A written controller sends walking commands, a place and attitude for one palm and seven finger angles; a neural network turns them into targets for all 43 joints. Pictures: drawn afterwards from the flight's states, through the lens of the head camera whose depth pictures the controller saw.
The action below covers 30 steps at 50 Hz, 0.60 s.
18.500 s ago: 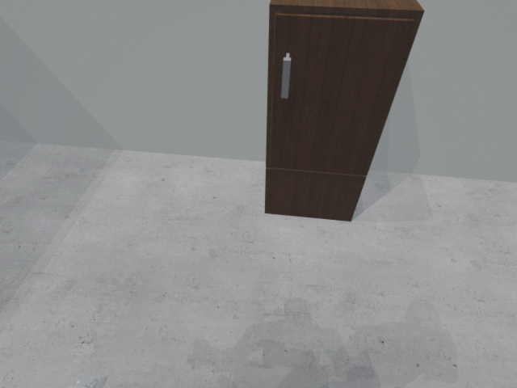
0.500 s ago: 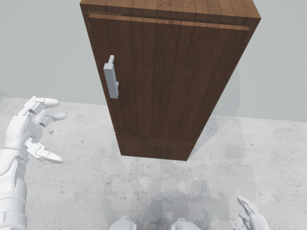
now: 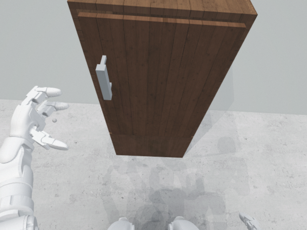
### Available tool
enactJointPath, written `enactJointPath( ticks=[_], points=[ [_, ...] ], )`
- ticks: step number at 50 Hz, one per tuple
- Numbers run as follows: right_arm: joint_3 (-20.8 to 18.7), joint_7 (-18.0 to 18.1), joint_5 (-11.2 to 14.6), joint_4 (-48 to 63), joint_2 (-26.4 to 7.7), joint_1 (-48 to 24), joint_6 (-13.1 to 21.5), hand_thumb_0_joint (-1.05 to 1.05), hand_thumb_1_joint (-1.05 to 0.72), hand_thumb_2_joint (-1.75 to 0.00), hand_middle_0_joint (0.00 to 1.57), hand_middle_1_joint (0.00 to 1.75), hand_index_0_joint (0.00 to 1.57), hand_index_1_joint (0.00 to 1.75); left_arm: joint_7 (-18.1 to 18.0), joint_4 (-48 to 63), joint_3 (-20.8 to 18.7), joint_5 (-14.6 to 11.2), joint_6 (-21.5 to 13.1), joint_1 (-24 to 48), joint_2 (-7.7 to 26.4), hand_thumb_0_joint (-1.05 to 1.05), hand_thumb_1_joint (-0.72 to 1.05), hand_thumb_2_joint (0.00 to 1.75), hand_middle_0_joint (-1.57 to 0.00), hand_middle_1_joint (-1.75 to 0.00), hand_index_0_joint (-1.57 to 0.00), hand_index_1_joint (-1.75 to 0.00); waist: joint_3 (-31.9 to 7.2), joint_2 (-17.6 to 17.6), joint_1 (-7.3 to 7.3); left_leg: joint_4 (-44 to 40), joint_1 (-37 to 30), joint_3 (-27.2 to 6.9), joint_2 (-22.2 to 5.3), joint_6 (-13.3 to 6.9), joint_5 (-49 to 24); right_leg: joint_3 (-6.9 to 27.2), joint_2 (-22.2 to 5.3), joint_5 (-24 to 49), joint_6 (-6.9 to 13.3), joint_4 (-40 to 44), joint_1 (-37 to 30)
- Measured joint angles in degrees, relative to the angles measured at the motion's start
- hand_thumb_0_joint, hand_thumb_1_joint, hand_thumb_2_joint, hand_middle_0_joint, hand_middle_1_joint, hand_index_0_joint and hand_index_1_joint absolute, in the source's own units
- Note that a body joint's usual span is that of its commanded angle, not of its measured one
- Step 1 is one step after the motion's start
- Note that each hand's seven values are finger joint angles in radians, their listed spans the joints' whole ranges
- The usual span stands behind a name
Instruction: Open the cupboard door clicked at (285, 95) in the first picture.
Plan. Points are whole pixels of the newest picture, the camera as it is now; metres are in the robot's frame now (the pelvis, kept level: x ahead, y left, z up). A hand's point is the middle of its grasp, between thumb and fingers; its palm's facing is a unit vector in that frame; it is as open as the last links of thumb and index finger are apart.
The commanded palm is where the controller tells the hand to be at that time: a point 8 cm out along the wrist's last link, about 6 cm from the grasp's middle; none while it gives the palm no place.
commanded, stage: move the hooked fingers beside the handle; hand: left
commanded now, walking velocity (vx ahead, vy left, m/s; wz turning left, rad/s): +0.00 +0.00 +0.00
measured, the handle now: (105, 78) +0.52 +0.15 +0.05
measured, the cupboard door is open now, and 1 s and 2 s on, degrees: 0 0 0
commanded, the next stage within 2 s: slide the fingers in behind the handle in 1.64 s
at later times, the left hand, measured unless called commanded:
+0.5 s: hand (67, 101) +0.43 +0.24 +0.05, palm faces -0.03 -1.00 +0.01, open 14.0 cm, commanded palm +0.41 +0.29 +0.06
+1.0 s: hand (76, 89) +0.48 +0.23 +0.05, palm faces -0.03 -1.00 -0.01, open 14.0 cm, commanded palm +0.45 +0.27 +0.05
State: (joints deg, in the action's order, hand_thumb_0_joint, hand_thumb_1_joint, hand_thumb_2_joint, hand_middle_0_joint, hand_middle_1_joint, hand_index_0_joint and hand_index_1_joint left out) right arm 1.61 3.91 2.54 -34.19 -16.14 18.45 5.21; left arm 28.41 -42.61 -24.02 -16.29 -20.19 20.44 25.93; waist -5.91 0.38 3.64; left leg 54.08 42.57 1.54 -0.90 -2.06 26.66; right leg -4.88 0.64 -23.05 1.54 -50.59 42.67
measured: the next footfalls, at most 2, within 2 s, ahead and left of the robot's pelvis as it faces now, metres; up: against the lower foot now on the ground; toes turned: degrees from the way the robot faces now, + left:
none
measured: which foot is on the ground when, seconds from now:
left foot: down 0.00-1.00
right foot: down 0.00-1.00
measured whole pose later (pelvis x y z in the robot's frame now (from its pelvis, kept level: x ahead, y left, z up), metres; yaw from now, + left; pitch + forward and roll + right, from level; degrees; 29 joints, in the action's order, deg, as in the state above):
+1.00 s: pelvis +0.00 +0.01 -0.01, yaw -2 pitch +21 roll -3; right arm 2.0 1.5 1.1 -34.2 -15.8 22.7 -3.7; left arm 22.2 -61.8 -25.3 -9.4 -22.7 42.0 31.5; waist -6.6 0.5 8.4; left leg 58.1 50.5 2.6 -2.1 -2.6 28.2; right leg -3.8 1.7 -23.3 1.1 -53.4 50.8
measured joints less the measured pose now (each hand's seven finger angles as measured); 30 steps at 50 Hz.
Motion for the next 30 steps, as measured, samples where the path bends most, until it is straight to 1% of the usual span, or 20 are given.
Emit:
enactJointPath(
  ticks=[5, 16, 21, 30],
  points=[
    [0.19, -0.02, -0.05, 0.26, 0.14, -0.69, -0.62, 0.01, -0.91, -0.90, 0.20, 0.30, 0.21, 0.30, -0.65, -3.54, 0.61, 0.94, 0.65, 4.11, 0.81, -0.02, -0.50, 0.30, -0.30, -1.20, -0.30, -1.20, -0.05, -0.10, 0.50, 0.60, 0.93, 0.06, 0.09, -0.25, 0.12, 0.06, -0.11, 0.04, -0.23, -0.37, 0.83],
    [0.39, -1.04, -0.31, 0.82, 0.28, 0.48, -2.90, 0.01, -0.91, -0.90, 0.21, 0.30, 0.21, 0.30, -2.66, -8.95, 1.26, 2.84, 0.11, 10.19, 1.42, -0.02, -0.50, 0.30, -0.30, -1.20, -0.30, -1.20, -0.32, -0.07, 1.29, 1.93, 3.09, 0.65, 0.08, -0.81, 0.58, 0.64, -0.14, 0.00, -0.75, -1.38, 3.04],
    [0.41, -1.31, -0.51, 0.06, 0.32, 1.31, -3.97, 0.01, -0.91, -0.90, 0.21, 0.30, 0.21, 0.30, -3.63, -10.70, 1.45, 3.55, -0.77, 12.47, 1.28, -0.02, -0.50, 0.30, -0.30, -1.20, -0.30, -1.20, -0.31, 0.01, 1.64, 2.56, 4.06, 0.75, 0.02, -0.97, 0.79, 0.75, -0.10, -0.03, -0.92, -1.80, 3.96],
    [0.49, -1.57, -1.00, -1.09, 0.28, 2.36, -5.47, 0.01, -0.91, -0.90, 0.21, 0.30, 0.21, 0.30, -5.45, -15.77, 1.37, 5.47, -1.90, 18.56, 2.75, -0.02, -0.50, 0.30, -0.30, -1.20, -0.29, -1.20, 0.03, 0.16, 2.98, 3.84, 6.45, 0.67, -0.09, -1.01, 1.06, 0.66, -0.04, -0.16, -0.94, -2.83, 6.24]
  ],
)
